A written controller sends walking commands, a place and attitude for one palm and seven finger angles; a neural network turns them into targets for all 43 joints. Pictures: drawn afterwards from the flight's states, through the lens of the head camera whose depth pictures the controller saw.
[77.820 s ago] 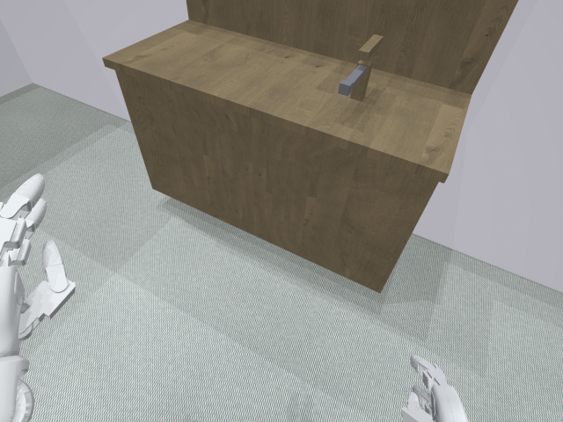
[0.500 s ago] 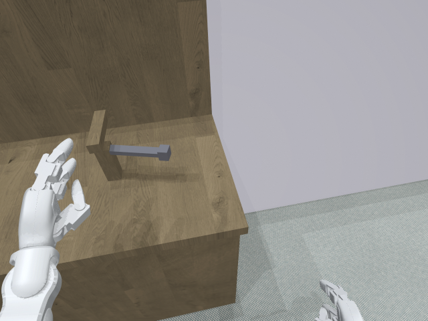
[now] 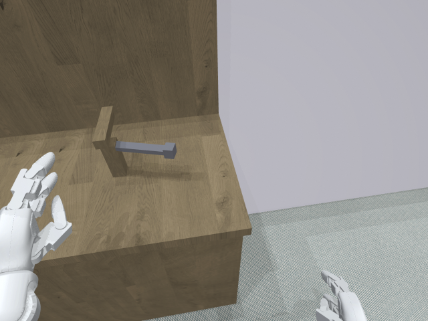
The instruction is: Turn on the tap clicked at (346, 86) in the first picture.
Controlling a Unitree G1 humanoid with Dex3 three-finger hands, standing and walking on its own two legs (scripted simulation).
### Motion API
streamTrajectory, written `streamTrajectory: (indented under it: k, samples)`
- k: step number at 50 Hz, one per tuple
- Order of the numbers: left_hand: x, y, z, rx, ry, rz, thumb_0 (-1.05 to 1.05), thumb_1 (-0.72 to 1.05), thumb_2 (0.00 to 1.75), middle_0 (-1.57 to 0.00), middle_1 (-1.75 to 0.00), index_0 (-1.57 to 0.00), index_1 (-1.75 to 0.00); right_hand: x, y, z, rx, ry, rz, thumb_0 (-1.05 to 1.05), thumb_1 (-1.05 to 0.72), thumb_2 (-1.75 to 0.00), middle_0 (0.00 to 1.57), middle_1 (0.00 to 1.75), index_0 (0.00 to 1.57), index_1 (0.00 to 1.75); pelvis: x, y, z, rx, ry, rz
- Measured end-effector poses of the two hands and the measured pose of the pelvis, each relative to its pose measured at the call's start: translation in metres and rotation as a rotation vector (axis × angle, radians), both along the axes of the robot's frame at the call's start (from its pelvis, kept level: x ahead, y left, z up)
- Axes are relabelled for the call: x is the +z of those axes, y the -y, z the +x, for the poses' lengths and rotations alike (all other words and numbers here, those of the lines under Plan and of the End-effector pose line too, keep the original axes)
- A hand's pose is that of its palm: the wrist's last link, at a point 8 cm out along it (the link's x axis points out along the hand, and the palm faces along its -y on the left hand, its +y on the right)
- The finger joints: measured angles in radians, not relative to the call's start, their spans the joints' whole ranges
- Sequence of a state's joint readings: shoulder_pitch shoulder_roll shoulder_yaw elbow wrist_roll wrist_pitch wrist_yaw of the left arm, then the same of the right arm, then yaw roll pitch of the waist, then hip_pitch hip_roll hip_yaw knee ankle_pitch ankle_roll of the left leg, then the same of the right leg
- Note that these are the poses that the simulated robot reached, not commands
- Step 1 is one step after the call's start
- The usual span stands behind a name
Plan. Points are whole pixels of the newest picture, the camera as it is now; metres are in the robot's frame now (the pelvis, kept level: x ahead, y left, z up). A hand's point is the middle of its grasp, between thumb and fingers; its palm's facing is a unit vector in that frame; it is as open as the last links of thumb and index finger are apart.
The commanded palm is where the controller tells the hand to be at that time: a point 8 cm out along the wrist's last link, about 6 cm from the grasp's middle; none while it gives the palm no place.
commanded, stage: draw the hand back beside the body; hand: left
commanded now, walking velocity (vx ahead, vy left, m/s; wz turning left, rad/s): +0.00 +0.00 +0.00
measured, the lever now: (169, 150) +0.47 +0.17 +0.05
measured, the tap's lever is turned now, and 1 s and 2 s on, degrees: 72 72 72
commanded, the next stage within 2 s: step back with the hand held close in 0.04 s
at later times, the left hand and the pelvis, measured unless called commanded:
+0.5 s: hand (72, 240) +0.19 +0.24 +0.14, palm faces +0.24 -0.87 -0.43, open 7.4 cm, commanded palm +0.14 +0.29 +0.17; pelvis -0.03 +0.02 +0.00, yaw -2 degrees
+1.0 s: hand out of the picture +0.09 +0.28 +0.15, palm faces +0.38 -0.86 -0.35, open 7.4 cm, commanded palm +0.04 +0.32 +0.17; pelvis -0.11 +0.04 -0.02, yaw +1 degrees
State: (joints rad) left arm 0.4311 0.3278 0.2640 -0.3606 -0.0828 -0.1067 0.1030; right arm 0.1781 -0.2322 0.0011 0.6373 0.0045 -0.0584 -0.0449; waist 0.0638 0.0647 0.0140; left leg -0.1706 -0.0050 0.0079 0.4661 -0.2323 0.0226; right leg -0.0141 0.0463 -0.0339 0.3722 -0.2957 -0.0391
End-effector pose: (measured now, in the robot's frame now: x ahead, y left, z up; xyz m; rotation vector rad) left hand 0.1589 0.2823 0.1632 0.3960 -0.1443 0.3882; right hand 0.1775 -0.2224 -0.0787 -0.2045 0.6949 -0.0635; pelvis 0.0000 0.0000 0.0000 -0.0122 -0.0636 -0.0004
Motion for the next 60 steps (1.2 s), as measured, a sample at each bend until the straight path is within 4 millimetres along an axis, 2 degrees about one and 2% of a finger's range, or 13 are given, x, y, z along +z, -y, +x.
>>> streamTrajectory:
  k: [9, 15, 17, 21, 24, 26, 34, 38, 44, 49, 54, 57, 60]
  samples:
    - [0.006, 0.008, 0.001, -0.032, 0.018, 0.018, 0.01, 0.89, 0.9, -0.21, -0.3, -0.21, -0.3, 0.0, 0.001, -0.006, -0.005, 0.002, 0.006, 0.02, -0.91, -0.9, 0.2, 0.3, 0.2, 0.3, 0.0, 0.002, 0.0, 0.0, 0.004, 0.001]
    - [0.031, -0.003, 0.01, -0.04, 0.091, 0.117, 0.01, 0.89, 0.9, -0.21, -0.3, -0.21, -0.3, -0.004, 0.002, -0.012, -0.026, -0.023, 0.004, 0.02, -0.91, -0.9, 0.2, 0.3, 0.2, 0.3, -0.001, 0.0, -0.009, -0.019, -0.027, -0.009]
    - [0.027, -0.003, 0.012, -0.054, 0.069, 0.116, 0.01, 0.89, 0.9, -0.21, -0.3, -0.21, -0.3, -0.004, 0.003, -0.016, -0.05, -0.024, 0.009, 0.02, -0.91, -0.9, 0.2, 0.3, 0.2, 0.3, -0.002, -0.002, -0.012, -0.03, -0.039, -0.007]
    - [0.005, 0.003, 0.008, -0.102, -0.027, 0.078, 0.01, 0.89, 0.9, -0.21, -0.3, -0.21, -0.3, -0.002, 0.006, -0.03, -0.1, -0.02, 0.006, 0.02, -0.91, -0.9, 0.2, 0.3, 0.2, 0.3, -0.002, -0.009, -0.021, -0.044, -0.056, -0.006]
    - [-0.007, 0.004, -0.002, -0.135, -0.072, 0.061, 0.01, 0.89, 0.9, -0.21, -0.3, -0.21, -0.3, 0.0, 0.007, -0.042, -0.122, -0.027, -0.012, 0.02, -0.91, -0.9, 0.2, 0.3, 0.2, 0.3, -0.004, -0.014, -0.029, -0.044, -0.062, -0.009]
    - [-0.008, 0.001, -0.011, -0.146, -0.069, 0.07, 0.01, 0.89, 0.9, -0.21, -0.3, -0.21, -0.3, 0.001, 0.006, -0.051, -0.124, -0.036, -0.032, 0.02, -0.91, -0.9, 0.2, 0.3, 0.2, 0.3, -0.005, -0.016, -0.036, -0.039, -0.063, -0.012]
    - [0.016, -0.029, -0.05, -0.092, 0.047, 0.16, 0.01, 0.89, 0.9, -0.22, -0.3, -0.22, -0.3, -0.001, -0.01, -0.081, -0.096, -0.039, -0.063, 0.02, -0.91, -0.9, 0.2, 0.3, 0.2, 0.3, -0.009, -0.03, -0.066, -0.025, -0.064, -0.025]
    - [0.017, -0.037, -0.068, -0.043, 0.049, 0.173, 0.01, 0.89, 0.9, -0.21, -0.3, -0.21, -0.3, -0.006, -0.022, -0.091, -0.074, -0.018, -0.038, 0.02, -0.91, -0.9, 0.2, 0.3, 0.2, 0.3, -0.01, -0.034, -0.079, -0.008, -0.06, -0.022]
    - [0.003, -0.036, -0.093, -0.01, 0.026, 0.115, 0.01, 0.89, 0.9, -0.21, -0.3, -0.21, -0.3, -0.014, -0.037, -0.106, -0.03, -0.037, -0.008, 0.02, -0.91, -0.9, 0.2, 0.3, 0.2, 0.3, -0.011, -0.033, -0.098, 0.015, -0.055, -0.015]
    - [-0.001, -0.032, -0.105, -0.059, 0.101, 0.056, 0.01, 0.89, 0.9, -0.21, -0.3, -0.21, -0.3, -0.009, -0.037, -0.123, -0.025, -0.049, -0.051, 0.02, -0.91, -0.89, 0.2, 0.3, 0.2, 0.3, -0.016, -0.038, -0.11, 0.015, -0.051, -0.016]
    - [0.01, -0.045, -0.112, -0.079, 0.176, 0.124, 0.01, 0.88, 0.9, -0.22, -0.3, -0.21, -0.3, -0.004, -0.036, -0.14, -0.048, -0.019, -0.091, 0.02, -0.91, -0.89, 0.2, 0.3, 0.2, 0.3, -0.02, -0.046, -0.132, 0.016, -0.039, -0.017]
    - [0.019, -0.053, -0.122, -0.056, 0.152, 0.157, 0.01, 0.89, 0.9, -0.22, -0.3, -0.21, -0.3, -0.001, -0.039, -0.154, -0.061, -0.009, -0.065, 0.02, -0.91, -0.9, 0.2, 0.3, 0.2, 0.3, -0.014, -0.047, -0.142, 0.009, -0.055, -0.032]
    - [0.021, -0.052, -0.134, -0.047, 0.123, 0.16, 0.01, 0.89, 0.9, -0.21, -0.3, -0.21, -0.3, -0.002, -0.042, -0.169, -0.062, -0.019, -0.035, 0.02, -0.91, -0.9, 0.2, 0.3, 0.2, 0.3, -0.01, -0.044, -0.152, -0.021, -0.081, -0.03]
